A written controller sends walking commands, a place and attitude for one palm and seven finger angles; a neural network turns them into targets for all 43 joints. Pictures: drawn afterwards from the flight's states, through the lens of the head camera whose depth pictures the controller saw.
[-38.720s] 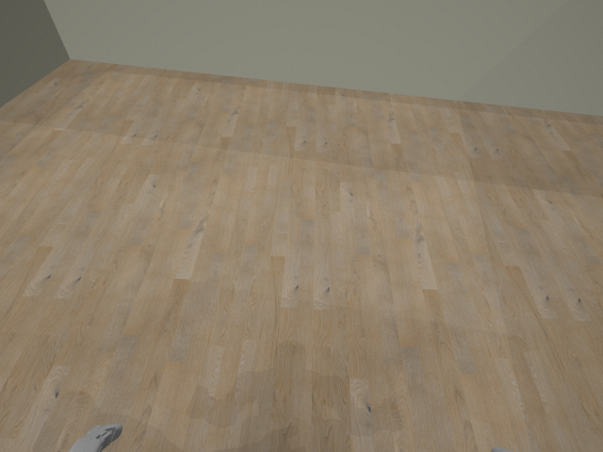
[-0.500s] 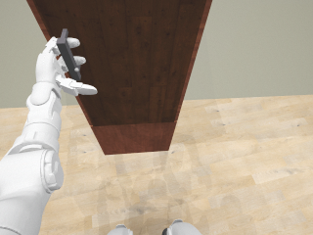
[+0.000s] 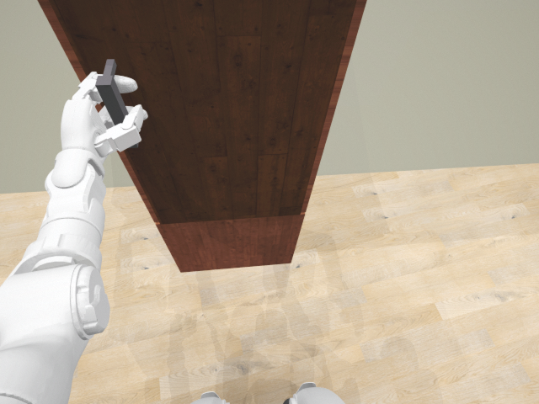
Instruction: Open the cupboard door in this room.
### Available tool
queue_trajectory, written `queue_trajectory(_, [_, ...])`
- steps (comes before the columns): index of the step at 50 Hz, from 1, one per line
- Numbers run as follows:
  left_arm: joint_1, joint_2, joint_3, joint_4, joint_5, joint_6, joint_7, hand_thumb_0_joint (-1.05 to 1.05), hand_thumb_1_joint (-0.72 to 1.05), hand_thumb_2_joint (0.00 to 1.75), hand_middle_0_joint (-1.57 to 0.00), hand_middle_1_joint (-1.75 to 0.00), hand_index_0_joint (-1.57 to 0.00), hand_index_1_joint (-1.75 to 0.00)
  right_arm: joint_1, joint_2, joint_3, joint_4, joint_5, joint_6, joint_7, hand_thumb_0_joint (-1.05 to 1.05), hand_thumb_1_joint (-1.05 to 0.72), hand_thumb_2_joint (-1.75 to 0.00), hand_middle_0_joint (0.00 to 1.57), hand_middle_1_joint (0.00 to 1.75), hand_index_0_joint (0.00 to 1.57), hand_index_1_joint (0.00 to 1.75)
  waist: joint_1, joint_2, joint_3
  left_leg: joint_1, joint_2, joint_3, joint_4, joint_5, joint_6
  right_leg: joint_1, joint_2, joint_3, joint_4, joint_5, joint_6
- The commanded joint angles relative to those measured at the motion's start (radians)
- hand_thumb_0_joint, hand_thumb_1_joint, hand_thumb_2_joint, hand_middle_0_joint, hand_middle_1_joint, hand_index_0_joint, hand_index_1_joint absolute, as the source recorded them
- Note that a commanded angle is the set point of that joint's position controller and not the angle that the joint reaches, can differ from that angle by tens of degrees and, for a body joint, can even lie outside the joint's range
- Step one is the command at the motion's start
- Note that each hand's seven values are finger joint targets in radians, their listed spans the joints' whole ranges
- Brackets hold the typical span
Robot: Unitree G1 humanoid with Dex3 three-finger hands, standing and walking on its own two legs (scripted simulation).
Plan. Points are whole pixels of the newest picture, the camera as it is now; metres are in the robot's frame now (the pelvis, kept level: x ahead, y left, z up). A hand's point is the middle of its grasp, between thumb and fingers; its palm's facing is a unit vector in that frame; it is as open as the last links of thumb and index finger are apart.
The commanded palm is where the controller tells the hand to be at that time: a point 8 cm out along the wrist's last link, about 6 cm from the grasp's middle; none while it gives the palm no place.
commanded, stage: close the thumb around the handle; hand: left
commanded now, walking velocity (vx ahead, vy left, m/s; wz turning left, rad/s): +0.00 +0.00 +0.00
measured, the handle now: (121, 106) +0.54 +0.19 +0.11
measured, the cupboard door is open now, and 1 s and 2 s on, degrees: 0 31 44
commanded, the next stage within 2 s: pull the door open along its arc in 0.12 s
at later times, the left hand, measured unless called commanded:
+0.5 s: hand (138, 140) +0.47 +0.16 +0.11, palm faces +0.03 -1.00 +0.00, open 5.4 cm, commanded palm +0.41 +0.21 +0.11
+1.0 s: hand (190, 221) +0.33 +0.08 +0.11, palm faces +0.41 -0.91 +0.05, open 5.6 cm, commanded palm +0.27 +0.11 +0.11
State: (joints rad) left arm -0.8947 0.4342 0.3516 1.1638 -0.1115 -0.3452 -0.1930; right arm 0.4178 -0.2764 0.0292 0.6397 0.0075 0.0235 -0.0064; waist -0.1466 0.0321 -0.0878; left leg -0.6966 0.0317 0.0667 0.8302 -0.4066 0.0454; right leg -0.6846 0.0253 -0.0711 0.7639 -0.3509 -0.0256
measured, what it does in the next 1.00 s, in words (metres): stands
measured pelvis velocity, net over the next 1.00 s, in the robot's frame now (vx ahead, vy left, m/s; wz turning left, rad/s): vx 0.00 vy -0.02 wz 0.04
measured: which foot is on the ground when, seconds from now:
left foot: down 0.00-1.00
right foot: down 0.00-1.00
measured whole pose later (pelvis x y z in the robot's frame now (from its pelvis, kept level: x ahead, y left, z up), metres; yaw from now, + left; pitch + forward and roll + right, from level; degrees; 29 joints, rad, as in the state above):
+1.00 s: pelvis +0.00 -0.02 +0.01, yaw +2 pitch +6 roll +0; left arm -0.08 -0.12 -0.11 0.11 0.02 -0.04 0.53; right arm 0.16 -0.19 0.02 0.55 -0.04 0.02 0.05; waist 0.01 0.05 -0.08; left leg -0.44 0.01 0.05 0.71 -0.37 0.02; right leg -0.44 0.01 -0.09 0.70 -0.36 -0.04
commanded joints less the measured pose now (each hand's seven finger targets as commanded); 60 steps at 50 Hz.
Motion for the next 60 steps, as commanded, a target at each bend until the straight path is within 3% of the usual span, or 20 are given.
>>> queue_trajectory(1, [-0.442, 0.246, 0.038, -0.264, -0.003, -0.084, 0.015, 0.00, 0.90, 0.90, -0.40, -1.35, -0.40, -1.35, 0.131, -0.162, -0.065, -0.069, -0.005, -0.021, -0.008, 0.00, -0.90, -0.90, 0.20, 0.30, 0.20, 0.30, 0.015, 0.067, -0.446, 0.316, -0.015, -0.102, -0.074, 0.444, -0.018, 0.166, 0.024, 0.045, -0.047, 0.369, 0.003])
queue_trajectory(2, [-0.440, 0.252, 0.047, -0.294, -0.005, -0.091, 0.019, 0.00, 0.90, 0.90, -0.40, -1.35, -0.40, -1.35, 0.128, -0.161, -0.066, -0.072, -0.005, -0.021, -0.007, 0.00, -0.90, -0.90, 0.20, 0.30, 0.20, 0.30, 0.019, 0.078, -0.471, 0.329, -0.015, -0.097, -0.070, 0.465, -0.018, 0.178, 0.024, 0.048, -0.046, 0.389, 0.003])
queue_trajectory(7, [-0.426, 0.261, 0.055, -0.224, 0.002, -0.071, 0.031, 0.00, 0.90, 0.90, -0.40, -1.35, -0.40, -1.35, 0.119, -0.161, -0.061, -0.072, 0.000, -0.012, -0.010, 0.00, -0.90, -0.90, 0.20, 0.30, 0.20, 0.30, 0.011, 0.028, -0.379, 0.256, -0.017, -0.090, -0.083, 0.400, -0.015, 0.182, 0.023, 0.048, -0.054, 0.366, 0.006])
queue_trajectory(10, [-0.418, 0.285, 0.071, -0.236, 0.012, -0.072, 0.037, 0.00, 0.90, 0.90, -0.40, -1.35, -0.40, -1.35, 0.114, -0.159, -0.060, -0.081, 0.000, -0.012, -0.014, 0.00, -0.90, -0.90, 0.20, 0.30, 0.20, 0.30, 0.021, 0.049, -0.412, 0.257, -0.023, -0.085, -0.086, 0.392, -0.013, 0.207, 0.019, 0.053, -0.053, 0.369, 0.004])
queue_trajectory(11, [-0.418, 0.276, 0.058, -0.222, 0.015, -0.068, 0.036, 0.00, 0.90, 0.90, -0.40, -1.35, -0.40, -1.35, 0.111, -0.158, -0.057, -0.081, 0.001, -0.012, -0.016, 0.00, -0.90, -0.90, 0.20, 0.30, 0.20, 0.30, 0.014, 0.030, -0.389, 0.247, -0.021, -0.086, -0.086, 0.378, -0.012, 0.196, 0.020, 0.053, -0.056, 0.361, 0.005])
queue_trajectory(12, [-0.455, 0.182, -0.014, -0.257, 0.009, -0.071, 0.033, 0.00, 0.90, 0.90, -0.40, -1.35, -0.40, -1.35, 0.102, -0.148, -0.058, -0.083, 0.000, -0.016, -0.011, 0.00, -0.90, -0.90, 0.20, 0.30, 0.20, 0.30, -0.005, 0.073, -0.390, 0.277, -0.020, -0.085, -0.088, 0.370, -0.015, 0.167, 0.020, 0.049, -0.060, 0.346, 0.006])
queue_trajectory(14, [-0.427, 0.145, -0.020, -0.264, -0.009, -0.079, 0.034, 0.00, 0.90, 0.90, -0.40, -1.35, -0.40, -1.35, 0.108, -0.149, -0.064, -0.083, -0.002, -0.025, -0.006, 0.00, -0.90, -0.90, 0.20, 0.30, 0.20, 0.30, 0.002, 0.043, -0.414, 0.311, -0.017, -0.093, -0.080, 0.398, -0.015, 0.164, 0.026, 0.044, -0.060, 0.350, 0.003])
queue_trajectory(18, [-0.319, 0.156, -0.002, -0.315, -0.019, -0.079, 0.034, 0.00, 0.90, 0.90, -0.40, -1.35, -0.40, -1.35, 0.094, -0.152, -0.069, -0.096, 0.002, -0.025, -0.001, 0.00, -0.90, -0.90, 0.20, 0.30, 0.20, 0.30, 0.037, 0.044, -0.460, 0.313, -0.018, -0.082, -0.085, 0.426, -0.018, 0.216, 0.024, 0.048, -0.054, 0.390, 0.001])
queue_trajectory(25, [-0.036, 0.080, -0.036, -0.533, -0.061, -0.044, 0.022, 0.00, 0.90, 0.90, -0.40, -1.35, -0.40, -1.35, 0.032, -0.134, -0.073, -0.154, 0.021, -0.024, 0.010, 0.00, -0.90, -0.90, 0.20, 0.30, 0.20, 0.30, 0.094, 0.031, -0.452, 0.323, -0.018, -0.059, -0.114, 0.496, -0.011, 0.322, 0.021, 0.047, -0.069, 0.472, -0.002])
queue_trajectory(29, [0.150, 0.014, -0.076, -0.683, -0.085, -0.008, 0.033, 0.00, 0.90, 0.90, -0.40, -1.35, -0.40, -1.35, -0.016, -0.125, -0.074, -0.185, 0.030, -0.035, 0.015, 0.00, -0.90, -0.90, 0.20, 0.30, 0.20, 0.30, 0.113, -0.027, -0.384, 0.304, -0.020, -0.045, -0.139, 0.487, -0.005, 0.375, 0.016, 0.046, -0.090, 0.498, -0.001])
queue_trajectory(33, [0.321, -0.067, -0.133, -0.889, -0.092, 0.018, 0.058, 0.00, 0.90, 0.90, -0.40, -1.35, -0.40, -1.35, -0.075, -0.105, -0.073, -0.210, 0.036, -0.056, 0.020, 0.00, -0.90, -0.90, 0.20, 0.30, 0.20, 0.30, 0.133, 0.000, -0.346, 0.351, -0.016, -0.042, -0.163, 0.514, -0.012, 0.382, 0.009, 0.037, -0.103, 0.503, 0.001])
queue_trajectory(34, [0.334, -0.092, -0.005, -0.965, -0.150, 0.038, 0.199, 0.00, 0.90, 0.90, -0.40, -1.35, -0.40, -1.35, -0.125, -0.075, -0.071, -0.217, 0.033, -0.067, 0.022, 0.00, -0.90, -0.90, 0.20, 0.30, 0.20, 0.30, 0.212, 0.002, -0.322, 0.316, -0.022, -0.041, -0.172, 0.505, -0.021, 0.389, 0.013, 0.021, -0.119, 0.455, 0.000])
queue_trajectory(35, [0.383, -0.199, -0.112, -0.971, -0.122, 0.059, 0.268, 0.00, 0.90, 0.90, -0.40, -1.35, -0.40, -1.35, -0.140, -0.070, -0.062, -0.214, 0.027, -0.076, 0.030, 0.00, -0.90, -0.90, 0.20, 0.30, 0.20, 0.30, 0.173, -0.009, -0.272, 0.325, -0.020, -0.042, -0.187, 0.462, -0.029, 0.366, 0.013, 0.011, -0.122, 0.417, 0.002])
queue_trajectory(36, [0.399, -0.227, -0.130, -1.000, -0.110, 0.071, 0.316, 0.00, 0.90, 0.90, -0.40, -1.35, -0.40, -1.35, -0.148, -0.073, -0.065, -0.206, 0.024, -0.083, 0.035, 0.00, -0.90, -0.90, 0.20, 0.30, 0.20, 0.30, 0.162, -0.027, -0.239, 0.326, -0.016, -0.047, -0.192, 0.429, -0.032, 0.342, 0.011, 0.005, -0.130, 0.389, 0.004])
queue_trajectory(39, [0.479, -0.265, -0.180, -1.115, -0.029, 0.097, 0.454, 0.00, 0.90, 0.90, -0.40, -1.35, -0.40, -1.35, -0.171, -0.069, -0.067, -0.208, -0.003, -0.083, 0.043, 0.00, -0.90, -0.90, 0.20, 0.30, 0.20, 0.30, 0.168, -0.075, -0.270, 0.341, -0.015, -0.049, -0.191, 0.441, -0.029, 0.381, 0.000, 0.009, -0.118, 0.398, 0.005])
queue_trajectory(41, [0.478, -0.352, -0.262, -1.198, 0.026, 0.124, 0.539, 0.00, 0.90, 0.90, -0.40, -1.35, -0.40, -1.35, -0.201, -0.048, -0.064, -0.210, -0.016, -0.078, 0.048, 0.00, -0.90, -0.90, 0.20, 0.30, 0.20, 0.30, 0.166, -0.029, -0.289, 0.365, -0.017, -0.043, -0.189, 0.446, -0.032, 0.384, -0.010, 0.018, -0.116, 0.405, 0.003])
queue_trajectory(47, [0.563, -0.549, -0.467, -1.328, 0.162, 0.242, 0.758, 0.00, 0.90, 0.90, -0.40, -1.35, -0.40, -1.35, -0.287, -0.019, -0.057, -0.218, -0.047, -0.036, 0.045, 0.00, -0.90, -0.90, 0.20, 0.30, 0.20, 0.30, 0.149, -0.058, -0.250, 0.380, -0.017, -0.064, -0.196, 0.355, -0.037, 0.381, -0.023, 0.011, -0.140, 0.302, -0.004])
queue_trajectory(49, [0.597, -0.588, -0.529, -1.319, 0.195, 0.272, 0.782, 0.00, 0.90, 0.90, -0.40, -1.35, -0.40, -1.35, -0.296, -0.018, -0.058, -0.216, -0.051, -0.020, 0.038, 0.00, -0.90, -0.90, 0.20, 0.30, 0.20, 0.30, 0.127, -0.111, -0.216, 0.382, -0.013, -0.070, -0.193, 0.332, -0.033, 0.374, -0.026, 0.011, -0.160, 0.289, -0.004])
queue_trajectory(53, [0.666, -0.653, -0.629, -1.402, 0.236, 0.288, 0.794, 0.00, 0.90, 0.90, -0.40, -1.35, -0.40, -1.35, -0.325, 0.002, -0.056, -0.229, -0.057, -0.003, 0.032, 0.00, -0.90, -0.90, 0.20, 0.30, 0.20, 0.30, 0.131, -0.100, -0.229, 0.409, -0.020, -0.068, -0.183, 0.346, -0.029, 0.403, -0.035, 0.024, -0.167, 0.336, -0.007])
queue_trajectory(60, [0.938, -0.706, -0.722, -1.551, 0.195, 0.310, 0.750, 0.00, 0.90, 0.90, -0.40, -1.35, -0.40, -1.35, -0.383, 0.028, -0.038, -0.251, -0.042, -0.004, 0.042, 0.00, -0.90, -0.90, 0.20, 0.30, 0.20, 0.30, 0.152, -0.065, -0.174, 0.421, -0.027, -0.077, -0.179, 0.328, -0.029, 0.447, -0.053, 0.039, -0.198, 0.383, -0.004])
